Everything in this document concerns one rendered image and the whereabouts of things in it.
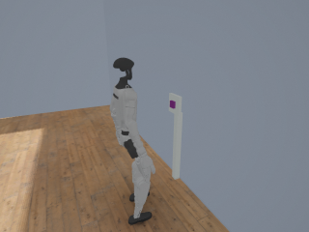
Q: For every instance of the robot right upper arm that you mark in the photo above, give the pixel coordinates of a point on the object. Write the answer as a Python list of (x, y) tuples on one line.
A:
[(130, 98)]

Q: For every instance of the robot left upper arm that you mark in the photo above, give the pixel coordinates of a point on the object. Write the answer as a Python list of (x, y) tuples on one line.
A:
[(112, 104)]

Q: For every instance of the panel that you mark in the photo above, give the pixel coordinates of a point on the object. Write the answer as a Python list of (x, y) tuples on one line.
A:
[(177, 135)]

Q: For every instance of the right robot forearm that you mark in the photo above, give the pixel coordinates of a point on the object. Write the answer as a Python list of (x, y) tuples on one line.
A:
[(136, 139)]

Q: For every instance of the humanoid robot head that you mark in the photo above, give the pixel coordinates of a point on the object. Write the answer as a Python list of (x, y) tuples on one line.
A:
[(125, 65)]

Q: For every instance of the right robot foot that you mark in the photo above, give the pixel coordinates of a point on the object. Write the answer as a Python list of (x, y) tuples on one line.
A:
[(143, 217)]

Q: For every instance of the robot left hand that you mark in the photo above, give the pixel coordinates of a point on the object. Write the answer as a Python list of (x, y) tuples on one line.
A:
[(118, 136)]

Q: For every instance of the robot right hand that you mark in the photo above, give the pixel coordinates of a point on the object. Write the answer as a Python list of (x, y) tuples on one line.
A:
[(146, 162)]

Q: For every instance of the button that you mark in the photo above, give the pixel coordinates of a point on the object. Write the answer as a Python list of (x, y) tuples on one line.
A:
[(173, 104)]

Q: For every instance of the left robot forearm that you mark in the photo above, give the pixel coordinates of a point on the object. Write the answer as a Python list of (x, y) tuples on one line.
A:
[(117, 126)]

